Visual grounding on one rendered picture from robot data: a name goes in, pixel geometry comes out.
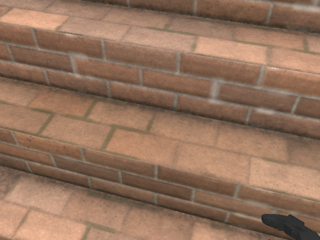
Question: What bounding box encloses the right robot hand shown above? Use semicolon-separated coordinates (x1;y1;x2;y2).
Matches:
261;214;320;240

